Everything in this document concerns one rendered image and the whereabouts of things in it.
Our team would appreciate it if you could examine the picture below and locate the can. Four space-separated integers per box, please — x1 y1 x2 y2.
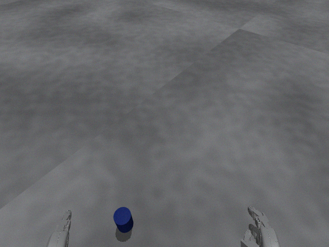
114 207 133 233

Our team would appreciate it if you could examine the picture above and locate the left robot hand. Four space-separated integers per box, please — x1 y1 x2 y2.
46 210 71 247

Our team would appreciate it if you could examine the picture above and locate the right robot hand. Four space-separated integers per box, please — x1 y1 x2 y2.
241 206 281 247

